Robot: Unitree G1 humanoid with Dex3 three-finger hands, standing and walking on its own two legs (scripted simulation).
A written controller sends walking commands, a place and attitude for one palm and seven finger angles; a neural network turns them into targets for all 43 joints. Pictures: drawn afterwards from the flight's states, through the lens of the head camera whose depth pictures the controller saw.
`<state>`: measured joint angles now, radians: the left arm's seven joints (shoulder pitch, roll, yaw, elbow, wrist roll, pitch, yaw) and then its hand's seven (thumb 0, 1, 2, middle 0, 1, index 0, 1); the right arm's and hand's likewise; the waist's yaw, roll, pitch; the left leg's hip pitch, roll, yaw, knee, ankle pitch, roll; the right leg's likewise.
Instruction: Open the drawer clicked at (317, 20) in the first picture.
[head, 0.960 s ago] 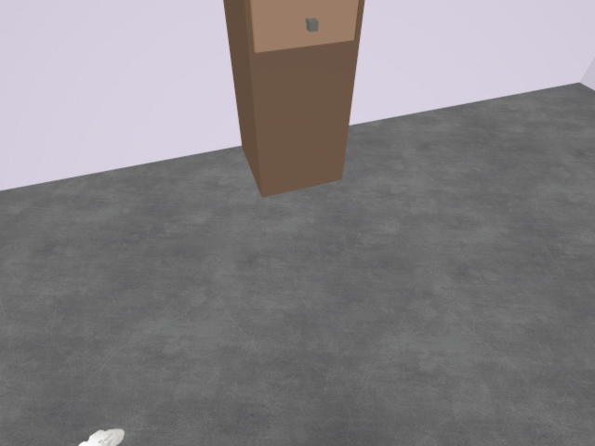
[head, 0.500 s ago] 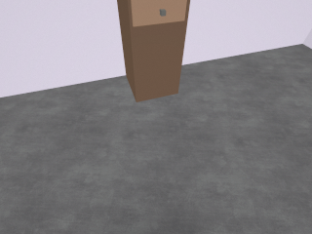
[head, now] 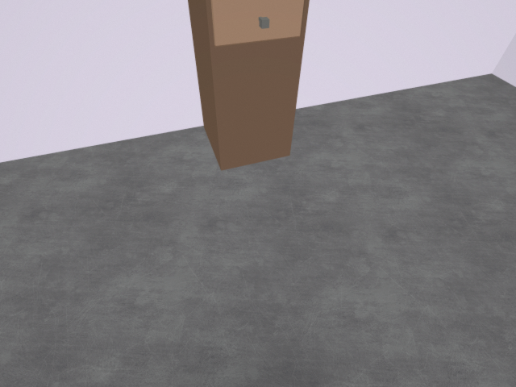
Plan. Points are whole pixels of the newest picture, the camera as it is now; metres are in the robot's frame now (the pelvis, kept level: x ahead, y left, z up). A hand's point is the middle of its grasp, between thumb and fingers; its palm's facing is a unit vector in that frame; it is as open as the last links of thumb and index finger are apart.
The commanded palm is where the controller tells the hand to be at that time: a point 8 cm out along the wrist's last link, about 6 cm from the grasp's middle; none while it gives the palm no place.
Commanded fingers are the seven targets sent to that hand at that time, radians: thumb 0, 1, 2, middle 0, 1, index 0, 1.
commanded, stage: look at it before walking up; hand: left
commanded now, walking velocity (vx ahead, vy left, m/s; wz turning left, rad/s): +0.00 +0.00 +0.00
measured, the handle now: (262, 21) +1.42 +0.06 +0.02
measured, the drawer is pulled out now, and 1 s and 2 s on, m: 0.00 0.00 0.00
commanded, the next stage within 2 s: walk to a spot facing it in 0.48 s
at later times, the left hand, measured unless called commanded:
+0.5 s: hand out of the picture +0.07 +0.25 -0.16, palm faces -0.02 -0.94 -0.33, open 7.4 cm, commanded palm none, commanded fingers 0.00 0.90 0.90 -0.20 -0.30 -0.20 -0.30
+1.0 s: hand out of the picture +0.08 +0.16 -0.18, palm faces -0.09 -0.97 -0.23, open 7.4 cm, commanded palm none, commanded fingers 0.00 0.90 0.90 -0.20 -0.30 -0.20 -0.30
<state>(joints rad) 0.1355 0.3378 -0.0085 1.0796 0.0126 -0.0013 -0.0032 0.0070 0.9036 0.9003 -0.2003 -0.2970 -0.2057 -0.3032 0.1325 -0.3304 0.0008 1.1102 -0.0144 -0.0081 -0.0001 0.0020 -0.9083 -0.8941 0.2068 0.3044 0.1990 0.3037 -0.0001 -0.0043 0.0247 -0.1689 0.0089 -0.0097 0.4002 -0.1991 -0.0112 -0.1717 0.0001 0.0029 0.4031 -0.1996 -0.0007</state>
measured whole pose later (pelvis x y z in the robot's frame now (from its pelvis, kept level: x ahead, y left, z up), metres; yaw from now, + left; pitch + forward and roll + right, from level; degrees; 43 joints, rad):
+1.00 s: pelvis +0.06 -0.03 -0.02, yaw -10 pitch -1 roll +0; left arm 0.37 0.20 0.04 1.02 0.02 -0.03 -0.02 0.01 0.91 0.90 -0.20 -0.30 -0.20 -0.30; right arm 0.27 -0.24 -0.04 1.08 -0.02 0.02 0.00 0.00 -0.91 -0.89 0.21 0.30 0.20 0.30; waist 0.04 0.03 0.03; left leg -0.34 0.09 0.07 1.02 -0.47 -0.03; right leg -0.24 0.04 -0.06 0.61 -0.35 -0.07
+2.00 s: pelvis +0.41 -0.09 -0.02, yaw -43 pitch +0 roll -1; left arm 0.05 0.15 0.04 0.93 0.04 0.02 -0.04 0.01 0.91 0.90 -0.19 -0.30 -0.20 -0.30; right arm 0.55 -0.12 -0.02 1.14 -0.03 -0.06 -0.02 0.00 -0.91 -0.89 0.20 0.30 0.20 0.30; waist -0.10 0.00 0.09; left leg 0.08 0.12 0.43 0.44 -0.47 -0.05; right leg -0.49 -0.02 -0.16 0.65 -0.24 -0.07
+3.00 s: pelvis +0.68 -0.35 +0.00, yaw -61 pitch -1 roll +1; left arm 0.17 0.18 0.09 1.00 0.03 0.03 -0.03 0.01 0.91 0.90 -0.19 -0.30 -0.20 -0.30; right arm 0.45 -0.13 -0.05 1.12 -0.03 -0.07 -0.02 0.00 -0.92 -0.89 0.20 0.30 0.20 0.30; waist -0.04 -0.01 0.06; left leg 0.04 0.08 0.36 0.33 -0.33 -0.02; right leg -0.59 -0.12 -0.10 0.81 -0.14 0.01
